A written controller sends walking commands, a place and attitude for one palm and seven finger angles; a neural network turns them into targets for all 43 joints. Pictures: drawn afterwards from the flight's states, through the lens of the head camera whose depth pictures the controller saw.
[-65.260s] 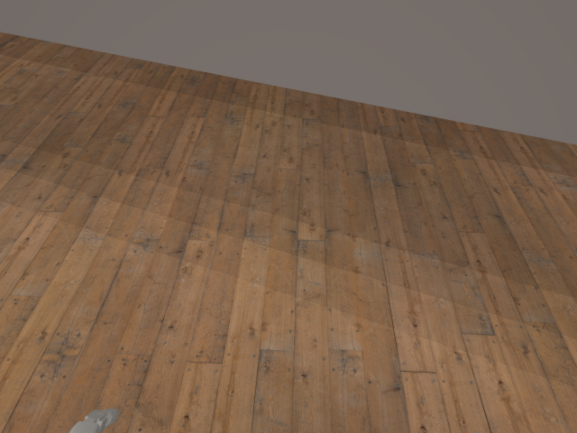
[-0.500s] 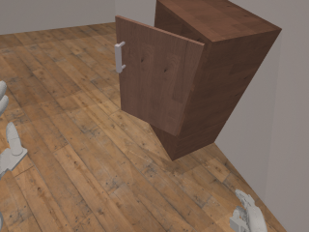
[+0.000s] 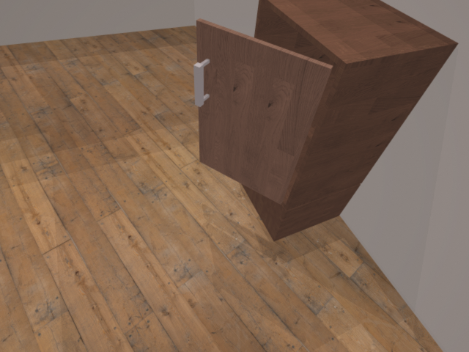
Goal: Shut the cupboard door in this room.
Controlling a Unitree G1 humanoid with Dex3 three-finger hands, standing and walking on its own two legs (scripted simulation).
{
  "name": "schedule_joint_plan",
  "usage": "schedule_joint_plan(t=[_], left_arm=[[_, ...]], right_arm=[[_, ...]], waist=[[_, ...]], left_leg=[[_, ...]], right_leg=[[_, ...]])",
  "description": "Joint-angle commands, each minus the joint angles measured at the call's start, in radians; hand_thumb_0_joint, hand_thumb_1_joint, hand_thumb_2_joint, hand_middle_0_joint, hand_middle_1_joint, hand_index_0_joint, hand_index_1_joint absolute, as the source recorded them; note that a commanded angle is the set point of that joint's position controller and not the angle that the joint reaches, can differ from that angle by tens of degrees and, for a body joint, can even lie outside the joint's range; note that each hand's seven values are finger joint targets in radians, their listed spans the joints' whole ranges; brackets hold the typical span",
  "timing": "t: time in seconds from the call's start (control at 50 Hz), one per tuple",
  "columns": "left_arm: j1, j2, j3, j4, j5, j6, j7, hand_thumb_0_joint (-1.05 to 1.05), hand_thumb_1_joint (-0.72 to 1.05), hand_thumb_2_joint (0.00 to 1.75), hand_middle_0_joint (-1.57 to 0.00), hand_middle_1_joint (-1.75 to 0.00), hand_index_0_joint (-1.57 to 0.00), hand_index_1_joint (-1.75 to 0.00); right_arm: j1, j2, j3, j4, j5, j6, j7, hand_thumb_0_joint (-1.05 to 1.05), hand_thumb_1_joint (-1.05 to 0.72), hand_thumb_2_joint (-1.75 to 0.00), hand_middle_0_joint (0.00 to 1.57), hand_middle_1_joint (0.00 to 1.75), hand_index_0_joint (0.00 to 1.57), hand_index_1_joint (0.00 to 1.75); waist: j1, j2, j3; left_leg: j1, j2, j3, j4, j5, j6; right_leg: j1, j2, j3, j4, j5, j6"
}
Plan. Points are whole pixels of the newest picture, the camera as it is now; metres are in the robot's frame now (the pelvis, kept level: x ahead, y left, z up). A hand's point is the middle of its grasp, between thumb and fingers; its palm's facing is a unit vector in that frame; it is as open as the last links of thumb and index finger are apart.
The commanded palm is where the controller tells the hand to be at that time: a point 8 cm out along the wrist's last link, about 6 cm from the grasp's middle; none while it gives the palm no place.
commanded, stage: let the arm hang, fingers relaxed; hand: left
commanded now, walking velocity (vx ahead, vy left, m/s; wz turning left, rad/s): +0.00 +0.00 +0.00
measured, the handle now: (202, 83) +0.86 +0.15 -0.04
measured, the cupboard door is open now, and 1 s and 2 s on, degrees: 34 34 34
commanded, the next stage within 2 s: look to check the result in 0.64 s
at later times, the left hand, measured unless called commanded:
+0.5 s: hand out of the picture -0.01 +0.17 -0.18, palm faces +0.00 -0.99 -0.14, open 7.3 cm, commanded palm none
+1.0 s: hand out of the picture -0.03 +0.19 -0.17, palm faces +0.00 -0.99 -0.17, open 7.3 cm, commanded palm none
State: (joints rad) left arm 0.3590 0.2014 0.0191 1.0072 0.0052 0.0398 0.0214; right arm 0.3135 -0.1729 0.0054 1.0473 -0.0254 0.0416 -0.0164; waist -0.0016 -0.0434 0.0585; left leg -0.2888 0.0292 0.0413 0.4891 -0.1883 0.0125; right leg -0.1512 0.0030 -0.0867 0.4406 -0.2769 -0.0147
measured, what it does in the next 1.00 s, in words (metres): stands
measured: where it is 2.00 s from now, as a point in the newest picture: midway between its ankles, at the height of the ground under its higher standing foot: outside the picture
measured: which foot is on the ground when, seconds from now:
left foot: down 0.00-1.00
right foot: down 0.00-1.00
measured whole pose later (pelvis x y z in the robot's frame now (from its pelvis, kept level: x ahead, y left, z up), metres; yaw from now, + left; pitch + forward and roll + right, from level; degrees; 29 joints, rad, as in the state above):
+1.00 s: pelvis +0.01 +0.03 +0.00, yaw -2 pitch -1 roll +0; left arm 0.35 0.13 0.01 1.16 0.01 0.01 0.04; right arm 0.31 -0.12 -0.01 1.13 -0.02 0.01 -0.03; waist -0.01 -0.01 0.03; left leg -0.21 -0.02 0.10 0.38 -0.16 0.05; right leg -0.11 -0.04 -0.03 0.39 -0.25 0.03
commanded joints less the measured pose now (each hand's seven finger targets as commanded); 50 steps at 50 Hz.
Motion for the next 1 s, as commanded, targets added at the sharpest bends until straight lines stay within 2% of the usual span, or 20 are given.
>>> schedule_joint_plan(t=[0.0,0.02,0.08,0.18,0.24,0.34,0.5,0.6,0.66,0.78,0.9,0.98], left_arm=[[0.022,0.076,0.005,0.013,0.004,-0.040,0.005,0.00,0.90,0.90,-0.20,-0.30,-0.20,-0.30],[0.029,0.077,0.004,0.029,0.005,-0.040,0.005,0.00,0.90,0.90,-0.20,-0.30,-0.20,-0.30],[0.038,0.057,-0.002,0.076,0.005,-0.038,0.007,0.00,0.90,0.90,-0.20,-0.30,-0.20,-0.30],[0.058,0.035,-0.008,0.119,0.007,-0.036,0.012,0.00,0.90,0.90,-0.20,-0.30,-0.20,-0.30],[0.070,0.031,-0.009,0.129,0.008,-0.036,0.014,0.00,0.90,0.90,-0.20,-0.30,-0.20,-0.30],[0.070,0.019,-0.008,0.133,0.009,-0.038,0.018,0.00,0.90,0.90,-0.20,-0.30,-0.20,-0.30],[0.069,0.007,-0.002,0.129,0.009,-0.037,0.019,0.00,0.90,0.90,-0.20,-0.30,-0.20,-0.30],[0.072,0.001,0.002,0.128,0.010,-0.037,0.018,0.00,0.90,0.90,-0.20,-0.30,-0.20,-0.30],[0.071,0.002,0.002,0.128,0.011,-0.039,0.019,0.00,0.90,0.90,-0.20,-0.30,-0.20,-0.30],[0.073,0.003,-0.001,0.133,0.010,-0.041,0.020,0.00,0.90,0.90,-0.20,-0.30,-0.20,-0.30],[0.074,0.007,-0.002,0.134,0.011,-0.039,0.020,0.00,0.90,0.90,-0.20,-0.30,-0.20,-0.30],[0.074,0.011,-0.002,0.135,0.012,-0.040,0.019,0.00,0.90,0.90,-0.20,-0.30,-0.20,-0.30]], right_arm=[[0.000,-0.095,-0.021,-0.033,0.009,-0.032,-0.016,0.00,-0.90,-0.90,0.20,0.30,0.20,0.30],[0.012,-0.099,-0.022,-0.024,0.012,-0.032,-0.017,0.00,-0.90,-0.90,0.20,0.30,0.20,0.30],[0.033,-0.094,-0.021,0.009,0.012,-0.033,-0.020,0.00,-0.90,-0.90,0.20,0.30,0.20,0.30],[0.049,-0.080,-0.020,0.040,0.011,-0.032,-0.022,0.00,-0.90,-0.90,0.20,0.30,0.20,0.30],[0.050,-0.067,-0.019,0.050,0.011,-0.032,-0.021,0.00,-0.90,-0.90,0.20,0.30,0.20,0.30],[0.057,-0.050,-0.020,0.064,0.011,-0.033,-0.019,0.00,-0.90,-0.90,0.20,0.30,0.20,0.30],[0.071,-0.041,-0.020,0.070,0.008,-0.041,-0.022,0.00,-0.90,-0.90,0.20,0.30,0.20,0.30],[0.077,-0.043,-0.025,0.064,0.008,-0.045,-0.024,0.00,-0.90,-0.90,0.20,0.30,0.20,0.30],[0.080,-0.042,-0.026,0.064,0.009,-0.046,-0.024,0.00,-0.90,-0.90,0.20,0.30,0.20,0.30],[0.081,-0.047,-0.025,0.066,0.011,-0.045,-0.024,0.00,-0.90,-0.90,0.20,0.30,0.20,0.30],[0.076,-0.049,-0.025,0.067,0.012,-0.043,-0.023,0.00,-0.90,-0.90,0.20,0.30,0.20,0.30],[0.068,-0.054,-0.026,0.065,0.012,-0.044,-0.023,0.00,-0.90,-0.90,0.20,0.30,0.20,0.30]], waist=[[-0.008,0.121,-0.044],[-0.008,0.088,-0.034],[-0.011,0.051,0.001],[-0.011,0.018,0.048],[-0.008,0.033,0.053],[-0.007,0.016,0.071],[-0.003,0.074,0.070],[-0.004,0.078,0.048],[-0.004,0.050,0.035],[-0.009,0.032,0.042],[-0.010,0.052,0.060],[-0.009,0.041,0.050]], left_leg=[[0.086,0.069,-0.088,-0.111,0.039,0.014],[0.100,0.075,-0.089,-0.116,0.056,0.016],[0.094,0.078,-0.093,-0.149,0.003,0.020],[0.084,0.074,-0.090,-0.181,-0.046,0.021],[0.083,0.069,-0.083,-0.189,-0.054,0.021],[0.078,0.066,-0.077,-0.191,-0.043,0.021],[0.057,0.063,-0.088,-0.218,-0.076,0.020],[0.065,0.071,-0.098,-0.231,-0.077,0.024],[0.081,0.071,-0.090,-0.220,-0.050,0.026],[0.104,0.070,-0.080,-0.208,-0.026,0.025],[0.094,0.070,-0.082,-0.217,-0.049,0.023],[0.106,0.071,-0.081,-0.213,-0.038,0.025]], right_leg=[[-0.034,-0.101,0.127,-0.130,0.061,-0.036],[-0.044,-0.100,0.119,-0.134,0.063,-0.034],[-0.052,-0.098,0.116,-0.144,0.029,-0.028],[-0.072,-0.096,0.113,-0.146,0.006,-0.021],[-0.075,-0.097,0.113,-0.145,0.005,-0.018],[-0.087,-0.098,0.114,-0.142,0.010,-0.014],[-0.066,-0.091,0.110,-0.118,0.027,-0.011],[-0.052,-0.090,0.106,-0.109,0.046,-0.009],[-0.052,-0.093,0.109,-0.114,0.055,-0.009],[-0.069,-0.096,0.111,-0.121,0.052,-0.008],[-0.073,-0.094,0.114,-0.124,0.043,-0.007],[-0.071,-0.097,0.114,-0.125,0.052,-0.005]])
